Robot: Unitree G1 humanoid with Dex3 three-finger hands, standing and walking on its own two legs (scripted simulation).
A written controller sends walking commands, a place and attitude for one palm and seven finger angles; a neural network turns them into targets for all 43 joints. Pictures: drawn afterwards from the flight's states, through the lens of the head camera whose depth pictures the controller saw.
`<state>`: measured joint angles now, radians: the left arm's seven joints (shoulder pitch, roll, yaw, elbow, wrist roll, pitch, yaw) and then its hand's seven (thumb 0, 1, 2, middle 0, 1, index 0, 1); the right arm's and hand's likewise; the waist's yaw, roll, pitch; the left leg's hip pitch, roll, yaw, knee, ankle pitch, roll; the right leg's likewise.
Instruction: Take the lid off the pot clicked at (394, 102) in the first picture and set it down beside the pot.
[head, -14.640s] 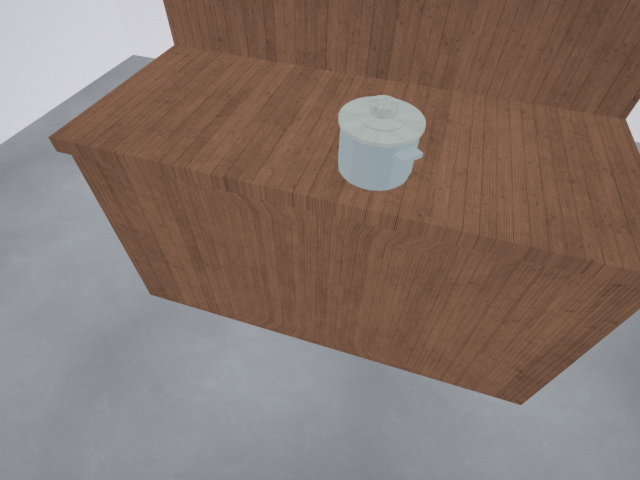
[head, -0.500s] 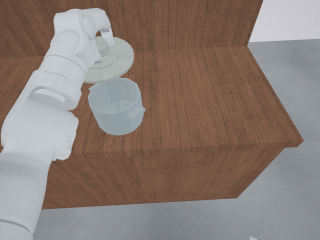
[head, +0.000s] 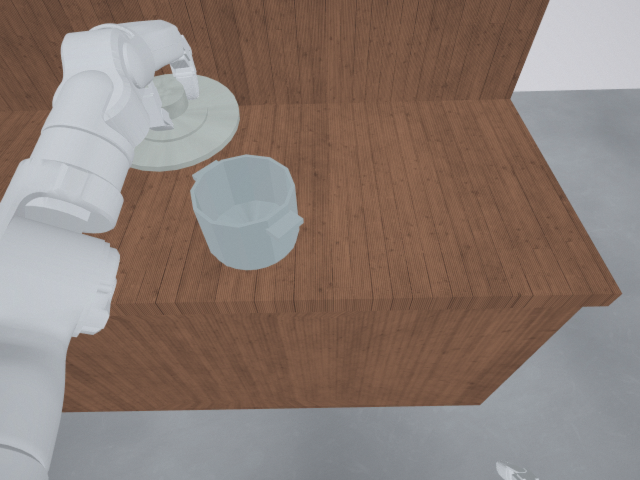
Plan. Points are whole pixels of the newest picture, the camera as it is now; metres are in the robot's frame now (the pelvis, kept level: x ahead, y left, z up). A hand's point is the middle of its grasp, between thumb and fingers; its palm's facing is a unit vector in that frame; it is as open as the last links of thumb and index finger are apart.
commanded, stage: move the lid sideways beside the pot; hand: left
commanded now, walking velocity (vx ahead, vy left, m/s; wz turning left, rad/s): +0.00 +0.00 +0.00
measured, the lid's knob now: (163, 99) +0.51 +0.18 +0.22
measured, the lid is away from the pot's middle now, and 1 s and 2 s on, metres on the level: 0.07 0.18 0.22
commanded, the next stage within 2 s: lower the lid onto the table in 1.58 s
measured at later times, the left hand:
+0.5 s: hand (112, 106) +0.47 +0.22 +0.24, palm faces -0.28 -0.08 -0.96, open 8.4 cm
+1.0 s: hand (55, 117) +0.46 +0.28 +0.23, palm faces -0.30 -0.05 -0.95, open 8.3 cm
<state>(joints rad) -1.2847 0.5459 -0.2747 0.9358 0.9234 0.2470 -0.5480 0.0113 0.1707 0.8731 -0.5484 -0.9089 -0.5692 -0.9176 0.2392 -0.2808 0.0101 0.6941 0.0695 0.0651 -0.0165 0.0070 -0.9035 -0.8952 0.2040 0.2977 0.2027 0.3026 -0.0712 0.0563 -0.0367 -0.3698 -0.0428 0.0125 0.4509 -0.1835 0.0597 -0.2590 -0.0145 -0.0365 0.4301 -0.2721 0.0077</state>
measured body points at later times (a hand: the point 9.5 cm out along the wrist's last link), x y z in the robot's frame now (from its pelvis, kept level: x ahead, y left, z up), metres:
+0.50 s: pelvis -0.01 +0.00 +0.00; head +0.02 -0.01 +0.45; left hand +0.48 +0.22 +0.29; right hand +0.06 -0.26 -0.13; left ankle +0.02 +0.08 -0.74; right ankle -0.04 -0.13 -0.74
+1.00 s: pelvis -0.01 +0.01 +0.00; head +0.04 +0.01 +0.45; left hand +0.47 +0.28 +0.28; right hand +0.07 -0.26 -0.12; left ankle +0.02 +0.08 -0.74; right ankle -0.04 -0.13 -0.74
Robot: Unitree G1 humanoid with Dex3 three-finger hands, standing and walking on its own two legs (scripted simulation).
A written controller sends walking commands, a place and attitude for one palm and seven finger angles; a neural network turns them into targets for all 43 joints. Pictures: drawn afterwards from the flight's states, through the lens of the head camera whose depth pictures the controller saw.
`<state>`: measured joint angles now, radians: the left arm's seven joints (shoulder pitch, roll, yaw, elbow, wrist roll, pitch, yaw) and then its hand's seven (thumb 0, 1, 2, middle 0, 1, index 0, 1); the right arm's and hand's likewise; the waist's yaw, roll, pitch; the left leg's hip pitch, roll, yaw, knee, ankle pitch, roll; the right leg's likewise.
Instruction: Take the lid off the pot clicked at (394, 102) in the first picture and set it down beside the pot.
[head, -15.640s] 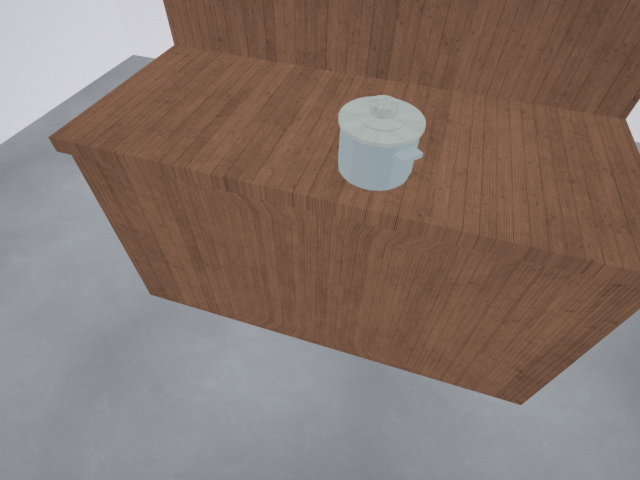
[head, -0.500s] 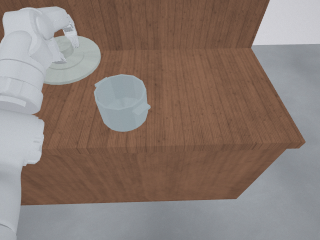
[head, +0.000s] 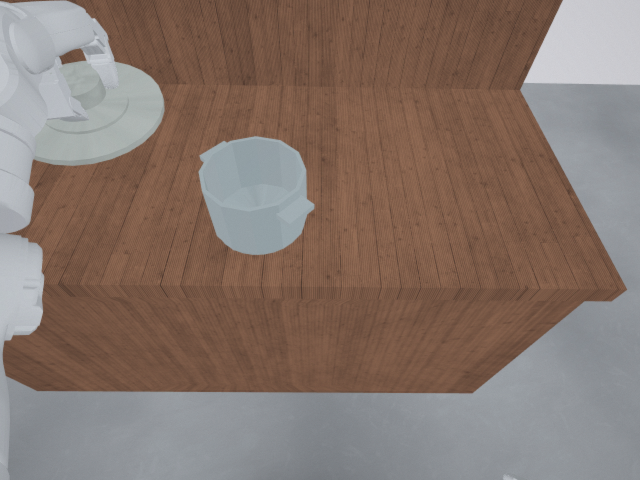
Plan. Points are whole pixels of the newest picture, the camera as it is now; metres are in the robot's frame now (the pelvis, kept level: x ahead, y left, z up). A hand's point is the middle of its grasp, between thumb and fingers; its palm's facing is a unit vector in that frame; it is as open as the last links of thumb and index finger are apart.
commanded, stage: move the lid sideways beside the pot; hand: left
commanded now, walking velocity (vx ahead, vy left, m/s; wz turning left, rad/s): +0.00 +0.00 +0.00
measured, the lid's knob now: (76, 87) +0.50 +0.28 +0.22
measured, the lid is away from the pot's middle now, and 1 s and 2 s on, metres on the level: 0.18 0.22 0.23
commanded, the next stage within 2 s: lower the lid onto the table in 0.58 s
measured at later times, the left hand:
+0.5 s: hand (17, 90) +0.48 +0.33 +0.23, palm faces -0.30 -0.08 -0.95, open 8.3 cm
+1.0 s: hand (44, 105) +0.49 +0.31 +0.20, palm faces -0.37 -0.11 -0.92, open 8.3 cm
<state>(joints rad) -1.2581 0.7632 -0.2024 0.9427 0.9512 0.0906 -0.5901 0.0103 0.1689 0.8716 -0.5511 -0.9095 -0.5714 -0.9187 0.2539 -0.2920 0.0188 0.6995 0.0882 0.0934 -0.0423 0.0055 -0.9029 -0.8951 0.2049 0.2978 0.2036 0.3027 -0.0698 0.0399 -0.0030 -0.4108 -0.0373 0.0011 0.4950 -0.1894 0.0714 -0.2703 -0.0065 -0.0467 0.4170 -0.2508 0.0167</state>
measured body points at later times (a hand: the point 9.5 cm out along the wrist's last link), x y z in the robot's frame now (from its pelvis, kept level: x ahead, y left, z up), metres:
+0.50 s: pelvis +0.01 +0.01 +0.00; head +0.08 +0.02 +0.44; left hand +0.49 +0.33 +0.28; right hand +0.05 -0.27 -0.12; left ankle +0.03 +0.07 -0.74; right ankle -0.03 -0.14 -0.74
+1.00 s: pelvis +0.01 +0.01 +0.00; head +0.08 +0.02 +0.44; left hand +0.50 +0.32 +0.26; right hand +0.05 -0.27 -0.12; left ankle +0.03 +0.07 -0.74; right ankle -0.03 -0.14 -0.74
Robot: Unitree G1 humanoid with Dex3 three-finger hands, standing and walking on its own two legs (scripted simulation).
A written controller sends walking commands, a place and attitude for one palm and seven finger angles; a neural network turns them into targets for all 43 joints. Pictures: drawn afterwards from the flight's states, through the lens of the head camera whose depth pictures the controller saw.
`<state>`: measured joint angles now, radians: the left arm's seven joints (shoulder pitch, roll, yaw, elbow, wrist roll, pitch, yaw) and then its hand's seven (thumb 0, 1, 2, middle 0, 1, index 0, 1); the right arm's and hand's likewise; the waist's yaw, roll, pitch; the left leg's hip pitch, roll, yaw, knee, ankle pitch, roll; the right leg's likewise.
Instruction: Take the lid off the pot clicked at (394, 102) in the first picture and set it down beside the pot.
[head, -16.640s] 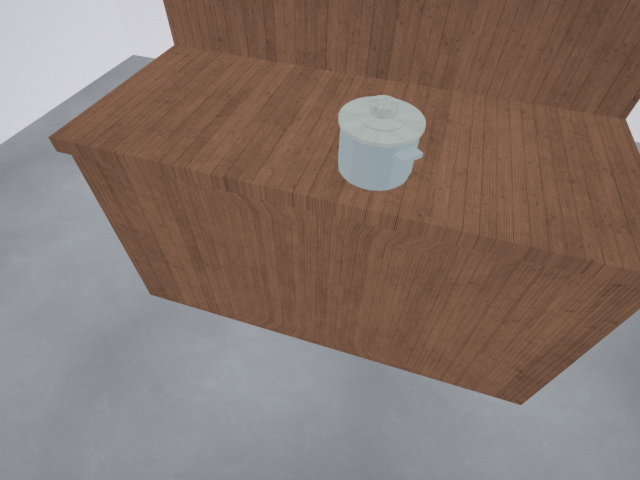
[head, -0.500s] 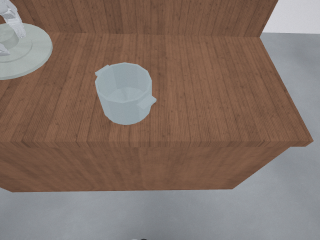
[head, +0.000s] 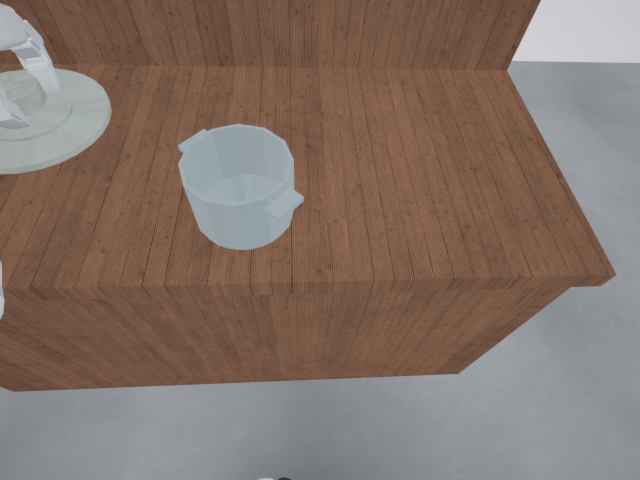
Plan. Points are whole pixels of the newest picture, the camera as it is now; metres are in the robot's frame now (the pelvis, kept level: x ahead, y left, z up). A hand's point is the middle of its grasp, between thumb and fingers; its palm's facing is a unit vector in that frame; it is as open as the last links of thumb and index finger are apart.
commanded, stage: lower the lid onto the table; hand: left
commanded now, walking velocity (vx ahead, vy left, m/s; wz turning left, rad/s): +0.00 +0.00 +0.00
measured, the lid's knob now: (13, 94) +0.50 +0.32 +0.19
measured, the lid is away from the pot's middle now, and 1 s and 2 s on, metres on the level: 0.22 0.23 0.23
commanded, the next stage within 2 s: none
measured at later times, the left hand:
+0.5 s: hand (11, 120) +0.48 +0.33 +0.17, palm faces -0.40 -0.13 -0.91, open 8.3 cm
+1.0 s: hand (28, 150) +0.47 +0.32 +0.14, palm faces -0.46 -0.10 -0.88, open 8.3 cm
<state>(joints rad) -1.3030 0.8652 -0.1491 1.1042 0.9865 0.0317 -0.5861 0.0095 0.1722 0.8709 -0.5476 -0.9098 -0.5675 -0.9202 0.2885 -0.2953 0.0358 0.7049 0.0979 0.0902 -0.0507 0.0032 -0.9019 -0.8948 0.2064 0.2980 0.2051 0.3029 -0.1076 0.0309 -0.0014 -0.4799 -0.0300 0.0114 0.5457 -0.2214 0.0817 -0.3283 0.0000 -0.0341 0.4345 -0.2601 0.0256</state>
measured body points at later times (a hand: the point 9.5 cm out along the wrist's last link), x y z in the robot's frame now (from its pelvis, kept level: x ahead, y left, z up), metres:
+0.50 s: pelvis +0.01 +0.00 +0.00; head +0.09 +0.01 +0.44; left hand +0.49 +0.33 +0.22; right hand +0.03 -0.29 -0.12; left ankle +0.03 +0.06 -0.73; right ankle -0.03 -0.15 -0.73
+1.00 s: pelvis +0.00 +0.00 -0.01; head +0.08 +0.02 +0.43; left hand +0.49 +0.33 +0.19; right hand +0.02 -0.28 -0.12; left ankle +0.03 +0.06 -0.73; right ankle -0.03 -0.15 -0.73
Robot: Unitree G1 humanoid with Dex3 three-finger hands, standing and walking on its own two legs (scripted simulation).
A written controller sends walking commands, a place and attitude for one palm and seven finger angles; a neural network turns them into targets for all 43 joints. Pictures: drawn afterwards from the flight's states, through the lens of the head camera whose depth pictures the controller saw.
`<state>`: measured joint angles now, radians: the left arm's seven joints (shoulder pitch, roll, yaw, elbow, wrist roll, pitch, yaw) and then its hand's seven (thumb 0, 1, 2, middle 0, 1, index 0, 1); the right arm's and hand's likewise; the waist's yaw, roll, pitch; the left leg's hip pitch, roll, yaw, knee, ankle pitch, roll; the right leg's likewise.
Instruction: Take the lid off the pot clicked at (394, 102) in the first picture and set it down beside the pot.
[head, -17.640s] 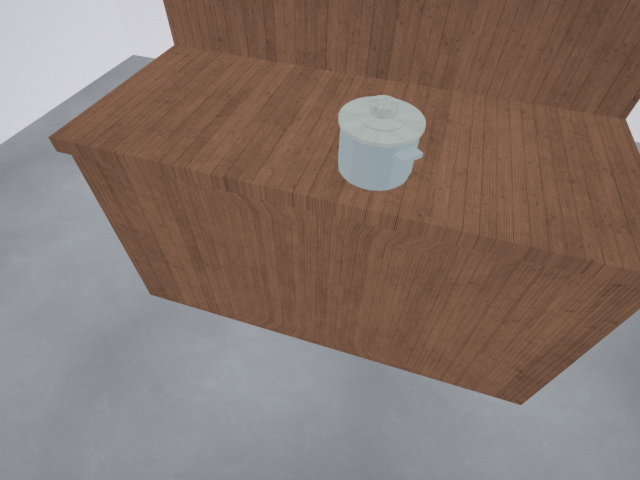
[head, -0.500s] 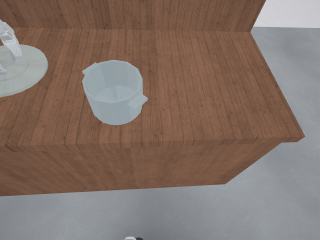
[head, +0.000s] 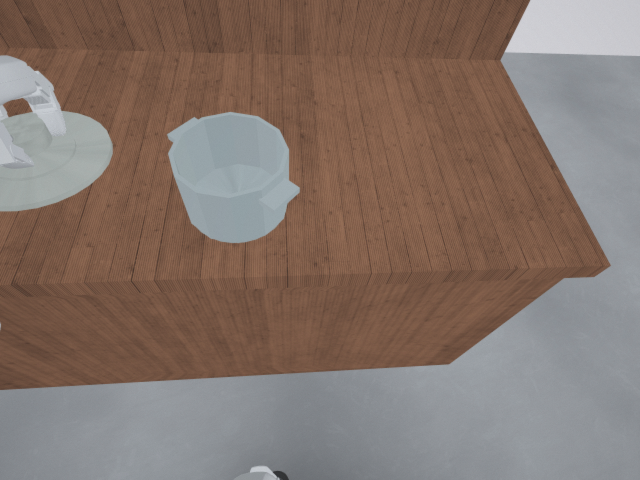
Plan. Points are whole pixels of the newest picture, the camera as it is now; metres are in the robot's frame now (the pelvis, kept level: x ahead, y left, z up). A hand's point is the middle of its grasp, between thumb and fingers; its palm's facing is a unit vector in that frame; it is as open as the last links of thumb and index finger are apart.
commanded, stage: lower the lid onto the table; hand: left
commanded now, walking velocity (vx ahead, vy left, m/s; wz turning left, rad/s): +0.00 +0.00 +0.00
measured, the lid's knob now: (21, 136) +0.49 +0.34 +0.12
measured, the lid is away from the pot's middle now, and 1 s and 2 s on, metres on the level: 0.23 0.23 0.24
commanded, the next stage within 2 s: none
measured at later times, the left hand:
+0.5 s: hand (25, 150) +0.47 +0.33 +0.12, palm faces -0.46 -0.12 -0.88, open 8.3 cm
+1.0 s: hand (40, 177) +0.46 +0.33 +0.09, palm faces -0.50 -0.12 -0.86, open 8.3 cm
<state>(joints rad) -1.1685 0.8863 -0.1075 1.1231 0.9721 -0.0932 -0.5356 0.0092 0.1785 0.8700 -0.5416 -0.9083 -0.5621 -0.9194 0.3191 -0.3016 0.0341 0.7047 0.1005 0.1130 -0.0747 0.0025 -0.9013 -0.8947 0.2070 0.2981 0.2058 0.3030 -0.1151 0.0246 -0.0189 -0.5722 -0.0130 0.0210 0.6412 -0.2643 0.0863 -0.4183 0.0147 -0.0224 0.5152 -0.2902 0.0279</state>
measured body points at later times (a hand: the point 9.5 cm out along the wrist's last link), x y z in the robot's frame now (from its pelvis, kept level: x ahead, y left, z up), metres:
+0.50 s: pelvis +0.00 +0.01 +0.00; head +0.09 +0.03 +0.44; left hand +0.49 +0.33 +0.17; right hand +0.00 -0.27 -0.11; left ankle +0.03 +0.06 -0.73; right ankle -0.03 -0.15 -0.73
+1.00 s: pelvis +0.00 +0.00 -0.01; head +0.09 +0.03 +0.43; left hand +0.48 +0.33 +0.14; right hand -0.01 -0.28 -0.12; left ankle +0.03 +0.06 -0.73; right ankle -0.03 -0.15 -0.73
